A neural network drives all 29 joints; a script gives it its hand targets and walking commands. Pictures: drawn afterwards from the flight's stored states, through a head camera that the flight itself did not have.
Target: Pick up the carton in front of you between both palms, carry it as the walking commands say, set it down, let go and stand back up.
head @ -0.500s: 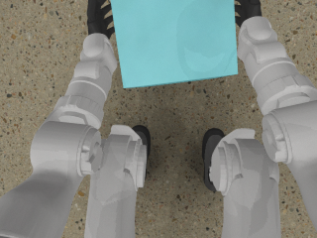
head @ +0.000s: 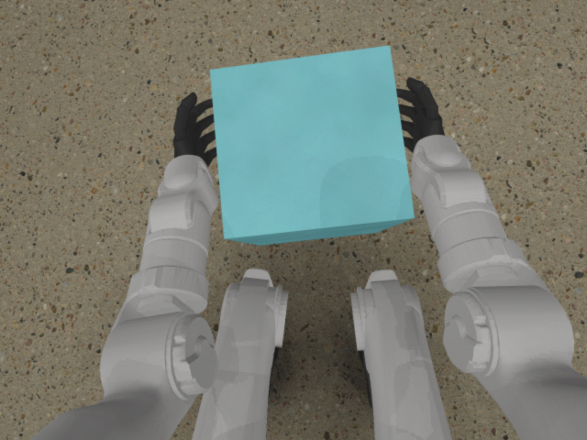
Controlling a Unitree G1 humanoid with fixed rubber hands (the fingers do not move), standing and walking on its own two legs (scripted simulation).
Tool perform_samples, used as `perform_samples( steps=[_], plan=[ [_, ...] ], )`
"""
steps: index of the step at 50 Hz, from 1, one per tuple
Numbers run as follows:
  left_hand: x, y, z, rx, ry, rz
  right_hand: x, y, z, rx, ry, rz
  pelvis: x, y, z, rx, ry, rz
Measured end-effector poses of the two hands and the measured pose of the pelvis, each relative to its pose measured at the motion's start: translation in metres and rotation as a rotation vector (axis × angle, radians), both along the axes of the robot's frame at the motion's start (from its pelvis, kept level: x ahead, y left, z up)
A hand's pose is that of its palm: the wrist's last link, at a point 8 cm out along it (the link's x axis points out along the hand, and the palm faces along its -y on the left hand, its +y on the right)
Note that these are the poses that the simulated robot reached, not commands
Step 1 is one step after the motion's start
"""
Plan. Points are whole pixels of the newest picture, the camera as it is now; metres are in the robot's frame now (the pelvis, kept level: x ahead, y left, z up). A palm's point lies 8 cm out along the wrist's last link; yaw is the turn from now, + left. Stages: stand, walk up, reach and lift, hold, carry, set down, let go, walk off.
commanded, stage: reach and lift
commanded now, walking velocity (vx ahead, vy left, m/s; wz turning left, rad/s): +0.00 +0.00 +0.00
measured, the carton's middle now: (310, 167) +0.48 +0.01 -0.14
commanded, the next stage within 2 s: none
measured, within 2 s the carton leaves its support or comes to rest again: neither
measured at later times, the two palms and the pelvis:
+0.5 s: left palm (132, 122) +0.45 +0.16 +0.08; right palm (480, 109) +0.46 -0.14 +0.07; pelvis +0.03 +0.00 +0.13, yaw -1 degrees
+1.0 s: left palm out of the picture +0.42 +0.16 +0.25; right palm out of the picture +0.42 -0.15 +0.24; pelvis +0.09 +0.01 +0.28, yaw -1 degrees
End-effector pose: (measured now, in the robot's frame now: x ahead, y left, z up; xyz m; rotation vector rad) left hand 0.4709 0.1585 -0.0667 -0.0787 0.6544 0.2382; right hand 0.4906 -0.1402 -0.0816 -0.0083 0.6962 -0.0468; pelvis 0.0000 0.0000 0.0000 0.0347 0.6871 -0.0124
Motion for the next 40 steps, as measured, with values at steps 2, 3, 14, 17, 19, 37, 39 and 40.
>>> perform_samples(
  steps=[2, 3, 14, 17, 19, 37, 39, 40],
  plan=[
    [-0.003, 0.000, 0.015, 0.004, 0.006, -0.002, -0.003, 0.000, 0.014, -0.003, 0.007, -0.001, 0.001, 0.000, 0.012, 0.000, 0.011, 0.001],
    [-0.004, 0.001, 0.022, 0.007, 0.009, -0.004, -0.005, 0.001, 0.020, -0.001, 0.009, -0.004, 0.001, -0.001, 0.018, -0.001, 0.016, 0.002],
    [-0.009, 0.000, 0.082, -0.002, -0.010, -0.020, -0.017, -0.001, 0.080, 0.004, -0.008, -0.034, 0.011, 0.000, 0.073, -0.012, 0.026, 0.008],
    [-0.011, -0.001, 0.098, -0.010, -0.013, -0.023, -0.022, -0.002, 0.098, 0.008, -0.010, -0.047, 0.016, 0.001, 0.088, -0.014, 0.012, 0.006],
    [-0.014, -0.001, 0.110, -0.013, -0.011, -0.024, -0.025, -0.002, 0.110, 0.013, -0.007, -0.054, 0.020, 0.001, 0.099, -0.015, 0.001, 0.005],
    [-0.035, 0.001, 0.230, -0.014, 0.005, -0.039, -0.051, -0.001, 0.231, 0.014, 0.009, -0.074, 0.061, 0.006, 0.204, -0.031, -0.153, 0.006],
    [-0.036, 0.000, 0.244, -0.013, 0.000, -0.043, -0.053, -0.001, 0.245, 0.014, 0.004, -0.077, 0.067, 0.007, 0.216, -0.031, -0.174, 0.006],
    [-0.037, 0.000, 0.251, -0.013, -0.002, -0.045, -0.055, -0.002, 0.252, 0.014, 0.002, -0.079, 0.069, 0.007, 0.222, -0.031, -0.185, 0.005]
  ],
)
